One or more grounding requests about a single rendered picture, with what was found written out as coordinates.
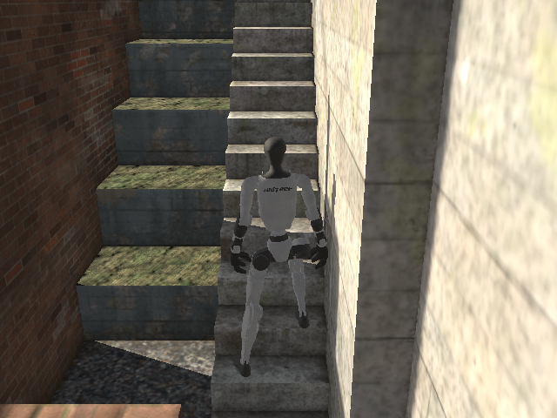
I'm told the robot left hand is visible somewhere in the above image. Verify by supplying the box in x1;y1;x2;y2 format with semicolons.
231;252;252;274

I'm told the right robot upper arm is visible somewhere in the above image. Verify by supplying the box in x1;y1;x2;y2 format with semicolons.
293;173;320;221

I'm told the robot right forearm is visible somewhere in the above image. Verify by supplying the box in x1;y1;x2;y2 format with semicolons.
311;208;327;247

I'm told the robot right foot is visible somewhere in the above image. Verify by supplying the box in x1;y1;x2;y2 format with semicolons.
295;307;310;328

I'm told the robot left shin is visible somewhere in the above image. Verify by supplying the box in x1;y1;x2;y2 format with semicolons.
240;306;259;365

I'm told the robot left forearm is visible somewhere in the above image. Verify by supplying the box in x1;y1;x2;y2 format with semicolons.
231;213;247;253

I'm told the robot right hand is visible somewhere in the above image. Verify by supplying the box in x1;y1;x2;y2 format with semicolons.
308;245;328;269

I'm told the left robot upper arm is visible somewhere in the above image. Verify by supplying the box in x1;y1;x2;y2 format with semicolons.
238;176;258;226

